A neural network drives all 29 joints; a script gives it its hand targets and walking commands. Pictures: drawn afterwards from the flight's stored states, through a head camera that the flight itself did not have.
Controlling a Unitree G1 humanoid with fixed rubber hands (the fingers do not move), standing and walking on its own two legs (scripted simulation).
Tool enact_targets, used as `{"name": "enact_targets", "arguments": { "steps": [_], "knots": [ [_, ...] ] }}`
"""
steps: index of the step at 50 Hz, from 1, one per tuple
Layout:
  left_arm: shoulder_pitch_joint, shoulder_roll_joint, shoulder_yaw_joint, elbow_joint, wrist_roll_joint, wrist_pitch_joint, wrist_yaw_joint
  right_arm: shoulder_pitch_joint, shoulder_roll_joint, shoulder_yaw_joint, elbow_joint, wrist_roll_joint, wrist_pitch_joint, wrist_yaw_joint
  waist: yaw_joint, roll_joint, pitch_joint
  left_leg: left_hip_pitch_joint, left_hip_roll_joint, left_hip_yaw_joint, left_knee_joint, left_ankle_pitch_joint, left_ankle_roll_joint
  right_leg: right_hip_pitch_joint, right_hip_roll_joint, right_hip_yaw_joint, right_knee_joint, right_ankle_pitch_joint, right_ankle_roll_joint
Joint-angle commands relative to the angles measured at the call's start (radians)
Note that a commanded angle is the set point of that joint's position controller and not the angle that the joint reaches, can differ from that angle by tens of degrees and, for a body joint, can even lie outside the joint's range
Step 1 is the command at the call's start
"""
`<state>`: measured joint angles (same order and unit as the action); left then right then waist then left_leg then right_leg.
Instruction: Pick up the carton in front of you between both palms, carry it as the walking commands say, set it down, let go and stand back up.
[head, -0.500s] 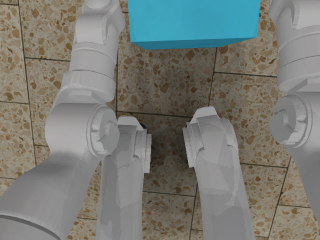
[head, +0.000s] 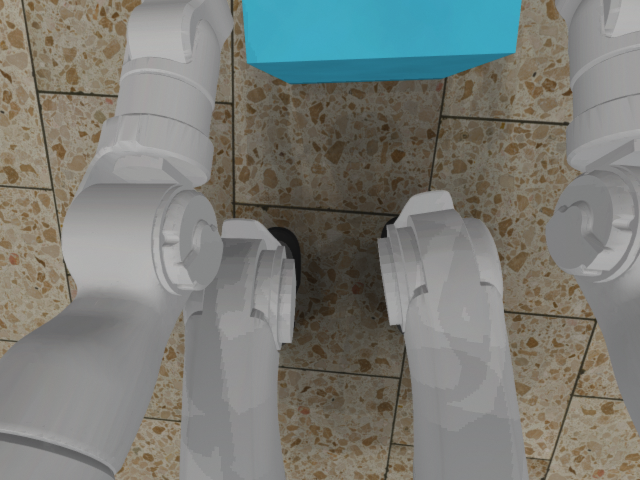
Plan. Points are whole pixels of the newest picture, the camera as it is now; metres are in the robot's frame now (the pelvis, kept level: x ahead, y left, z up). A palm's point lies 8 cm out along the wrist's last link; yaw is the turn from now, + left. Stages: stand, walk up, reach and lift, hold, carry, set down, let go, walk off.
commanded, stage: set down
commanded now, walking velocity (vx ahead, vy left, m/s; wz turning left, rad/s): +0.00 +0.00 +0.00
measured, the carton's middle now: out of the picture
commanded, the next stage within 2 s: let go in 1.68 s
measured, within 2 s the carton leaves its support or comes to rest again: neither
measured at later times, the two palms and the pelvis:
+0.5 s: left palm out of the picture +0.56 +0.08 -0.19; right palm out of the picture +0.53 -0.26 -0.19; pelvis +0.01 +0.00 -0.01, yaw -1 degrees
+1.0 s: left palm out of the picture +0.59 +0.07 -0.05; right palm out of the picture +0.54 -0.30 -0.05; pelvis +0.00 +0.00 +0.05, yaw -2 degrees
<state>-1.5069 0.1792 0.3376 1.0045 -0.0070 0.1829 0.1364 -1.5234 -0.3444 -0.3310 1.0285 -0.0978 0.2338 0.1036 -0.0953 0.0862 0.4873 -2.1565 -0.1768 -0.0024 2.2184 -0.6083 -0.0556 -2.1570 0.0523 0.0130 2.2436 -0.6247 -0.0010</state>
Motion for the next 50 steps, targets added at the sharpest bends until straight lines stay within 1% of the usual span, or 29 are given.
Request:
{"name": "enact_targets", "arguments": {
  "steps": [1, 5, 6, 7, 8, 12, 15, 16, 18, 20, 22, 24, 25, 26, 29, 30, 32, 33, 36, 37, 38, 39, 41, 42, 43, 44, 45, 46, 50],
  "knots": [
    [-0.481, -0.674, -0.227, -0.05, -0.01, 0.011, -0.22, -0.375, 0.709, 0.185, -0.026, 0.033, 0.011, 0.203, -0.044, -0.018, -0.823, 0.302, -0.004, 0.06, -0.139, 0.126, 0.064, 0.355, 0.029, 0.015, -0.229, 0.231, -0.041],
    [-0.44, -0.65, -0.203, 0.034, -0.001, 0.049, -0.221, -0.308, 0.616, 0.15, 0.008, -0.004, 0.024, 0.202, -0.086, -0.017, -0.718, 0.302, 0.017, 0.034, -0.113, 0.062, 0.073, 0.352, 0.014, 0.024, -0.214, 0.156, -0.045],
    [-0.401, -0.641, -0.215, 0.002, -0.006, 0.032, -0.225, -0.366, 0.628, 0.155, 0.019, 0.019, 0.022, 0.205, -0.037, -0.037, -0.737, 0.335, -0.002, 0.038, -0.153, 0.079, 0.074, 0.357, 0.017, 0.014, -0.214, 0.183, -0.044],
    [-0.459, -0.637, -0.226, 0.022, -0.029, 0.036, -0.22, -0.333, 0.589, 0.162, 0.022, 0.012, 0.018, 0.2, -0.092, -0.007, -0.732, 0.3, 0.013, 0.038, -0.119, 0.067, 0.057, 0.397, 0.01, 0.017, -0.192, 0.206, -0.05],
    [-0.444, -0.62, -0.212, 0.014, -0.033, 0.025, -0.216, -0.322, 0.616, 0.194, -0.002, 0.018, 0.018, 0.198, -0.028, -0.055, -0.736, 0.307, 0.006, 0.056, -0.099, 0.099, 0.066, 0.372, 0.017, 0.025, -0.213, 0.196, -0.041],
    [-0.395, -0.589, -0.195, 0.04, -0.003, 0.027, -0.215, -0.233, 0.572, 0.135, 0.055, 0.025, 0.006, 0.183, -0.068, -0.007, -0.697, 0.319, 0.02, 0.031, -0.105, 0.141, 0.063, 0.353, 0.022, 0.029, -0.196, 0.243, -0.042],
    [-0.358, -0.523, -0.161, 0.065, 0.034, 0.015, -0.196, -0.25, 0.502, 0.099, 0.073, 0.013, 0.002, 0.176, -0.027, -0.03, -0.699, 0.373, 0.03, 0.016, -0.122, 0.154, 0.086, 0.339, 0.004, 0.033, -0.187, 0.206, -0.036],
    [-0.33, -0.479, -0.16, 0.05, 0.03, 0.004, -0.184, -0.251, 0.419, 0.088, 0.031, -0.008, -0.011, 0.155, -0.076, -0.015, -0.7, 0.407, 0.011, 0.027, -0.121, 0.173, 0.071, 0.337, 0.014, 0.003, -0.194, 0.215, -0.04],
    [-0.244, -0.301, -0.102, 0.051, 0.026, -0.024, -0.139, -0.201, 0.242, 0.049, 0.041, -0.008, -0.031, 0.11, -0.031, -0.047, -0.759, 0.421, 0.033, 0.017, -0.087, 0.215, 0.077, 0.309, -0.004, 0.006, -0.158, 0.235, -0.026],
    [-0.17, -0.011, -0.061, 0.069, 0.046, -0.043, -0.063, -0.147, -0.109, -0.019, 0.039, -0.032, -0.096, 0.012, -0.09, -0.032, -0.804, 0.472, 0.043, 0.039, -0.115, 0.185, 0.033, 0.438, -0.007, -0.02, -0.188, 0.274, -0.002],
    [-0.234, 0.114, -0.081, 0.004, -0.01, -0.082, -0.007, -0.235, -0.242, -0.014, -0.007, 0.026, -0.14, -0.054, -0.058, -0.046, -0.908, 0.511, 0.049, 0.034, -0.103, 0.309, 0.024, 0.415, -0.02, -0.024, -0.171, 0.338, 0.008],
    [-0.312, 0.184, -0.144, -0.005, -0.083, -0.103, 0.027, -0.261, -0.244, 0.067, 0.042, 0.158, -0.173, -0.085, -0.035, -0.007, -1.042, 0.61, 0.072, 0.012, -0.067, 0.424, 0.023, 0.399, -0.042, 0.004, -0.146, 0.425, 0.013],
    [-0.307, 0.245, -0.177, -0.054, -0.108, -0.102, 0.027, -0.242, -0.293, 0.038, 0.041, 0.165, -0.179, -0.094, -0.078, 0.0, -1.064, 0.56, 0.07, 0.007, -0.071, 0.373, 0.016, 0.406, -0.048, -0.019, -0.131, 0.429, 0.009],
    [-0.275, 0.239, -0.142, -0.024, -0.107, -0.106, 0.029, -0.286, -0.317, 0.091, 0.028, 0.19, -0.182, -0.105, -0.026, -0.047, -1.075, 0.546, 0.078, 0.012, -0.052, 0.41, 0.018, 0.407, -0.055, 0.018, -0.135, 0.468, 0.022],
    [-0.314, 0.216, -0.209, -0.001, -0.172, -0.09, 0.01, -0.346, -0.293, 0.202, 0.056, 0.27, -0.18, -0.105, -0.069, -0.075, -1.185, 0.526, 0.101, 0.039, -0.039, 0.389, 0.025, 0.532, -0.054, 0.038, -0.175, 0.494, 0.007],
    [-0.377, 0.276, -0.208, -0.066, -0.15, -0.096, 0.011, -0.344, -0.322, 0.176, 0.079, 0.317, -0.179, -0.102, -0.002, -0.015, -1.202, 0.521, 0.103, 0.03, -0.046, 0.413, 0.027, 0.498, -0.046, 0.057, -0.159, 0.52, -0.007],
    [-0.321, 0.236, -0.258, -0.022, -0.22, -0.066, 0.015, -0.324, -0.338, 0.217, 0.148, 0.308, -0.157, -0.1, 0.003, -0.046, -1.231, 0.537, 0.113, 0.024, -0.062, 0.365, 0.02, 0.569, -0.066, 0.048, -0.17, 0.472, 0.004],
    [-0.359, 0.218, -0.234, -0.124, -0.221, -0.072, 0.017, -0.378, -0.354, 0.197, 0.023, 0.298, -0.169, -0.103, -0.061, -0.073, -1.294, 0.496, 0.108, 0.034, -0.058, 0.398, 0.02, 0.626, -0.066, 0.045, -0.157, 0.549, -0.005],
    [-0.336, 0.259, -0.2, -0.138, -0.192, -0.055, 0.027, -0.363, -0.312, 0.254, 0.005, 0.343, -0.135, -0.094, 0.042, -0.128, -1.447, 0.516, 0.099, 0.07, -0.1, 0.379, 0.029, 0.785, -0.043, 0.046, -0.192, 0.576, 0.01],
    [-0.315, 0.245, -0.221, -0.153, -0.191, -0.039, 0.032, -0.338, -0.32, 0.254, -0.007, 0.37, -0.128, -0.095, -0.006, -0.08, -1.53, 0.564, 0.103, 0.058, -0.124, 0.398, 0.026, 0.825, -0.029, 0.037, -0.18, 0.62, 0.001],
    [-0.33, 0.274, -0.213, -0.14, -0.19, -0.026, 0.042, -0.33, -0.342, 0.241, -0.022, 0.338, -0.117, -0.094, -0.004, -0.152, -1.491, 0.553, 0.094, 0.047, -0.142, 0.384, 0.039, 0.745, -0.026, 0.02, -0.187, 0.573, 0.002],
    [-0.354, 0.272, -0.23, -0.269, -0.164, -0.022, 0.049, -0.347, -0.355, 0.177, -0.027, 0.324, -0.107, -0.101, 0.01, -0.047, -1.599, 0.626, 0.083, 0.07, -0.15, 0.379, 0.02, 0.756, -0.029, 0.013, -0.199, 0.563, 0.006],
    [-0.316, 0.204, -0.224, -0.261, -0.18, 0.008, 0.059, -0.294, -0.386, 0.162, -0.091, 0.291, -0.089, -0.111, -0.063, -0.045, -1.662, 0.724, 0.078, 0.076, -0.168, 0.391, 0.023, 0.772, -0.018, 0.0, -0.269, 0.558, -0.003],
    [-0.27, 0.222, -0.181, -0.196, -0.134, 0.013, 0.054, -0.273, -0.322, 0.219, -0.056, 0.315, -0.07, -0.111, 0.06, -0.057, -1.603, 0.748, 0.064, 0.091, -0.207, 0.382, 0.028, 0.724, -0.016, 0.014, -0.289, 0.487, 0.015],
    [-0.266, 0.212, -0.156, -0.306, -0.136, 0.024, 0.064, -0.291, -0.366, 0.163, -0.099, 0.266, -0.071, -0.118, -0.039, -0.122, -1.601, 0.562, 0.067, 0.065, -0.221, 0.344, 0.023, 0.829, -0.023, 0.02, -0.281, 0.572, -0.012],
    [-0.2, 0.187, -0.12, -0.125, -0.101, 0.025, 0.053, -0.314, -0.324, 0.156, -0.087, 0.248, -0.06, -0.121, 0.056, -0.135, -1.492, 0.545, 0.069, 0.078, -0.244, 0.312, 0.047, 0.764, -0.018, 0.032, -0.331, 0.506, 0.015],
    [-0.199, 0.199, -0.092, -0.223, -0.08, 0.027, 0.053, -0.235, -0.266, 0.185, -0.085, 0.255, -0.056, -0.109, -0.006, -0.17, -1.413, 0.503, 0.064, 0.071, -0.279, 0.263, 0.053, 0.716, -0.025, 0.002, -0.359, 0.452, 0.012],
    [-0.203, 0.142, -0.113, -0.15, -0.083, 0.026, 0.046, -0.226, -0.23, 0.17, -0.042, 0.258, -0.056, -0.102, 0.038, -0.114, -1.343, 0.531, 0.066, 0.061, -0.292, 0.286, 0.049, 0.612, -0.027, 0.001, -0.384, 0.439, 0.015],
    [-0.152, 0.17, -0.046, -0.168, -0.021, 0.021, 0.04, -0.211, -0.268, 0.123, -0.074, 0.187, -0.073, -0.093, 0.05, -0.164, -1.373, 0.459, 0.054, 0.072, -0.377, 0.235, 0.04, 0.667, -0.012, 0.002, -0.447, 0.402, 0.016]
  ]
}}
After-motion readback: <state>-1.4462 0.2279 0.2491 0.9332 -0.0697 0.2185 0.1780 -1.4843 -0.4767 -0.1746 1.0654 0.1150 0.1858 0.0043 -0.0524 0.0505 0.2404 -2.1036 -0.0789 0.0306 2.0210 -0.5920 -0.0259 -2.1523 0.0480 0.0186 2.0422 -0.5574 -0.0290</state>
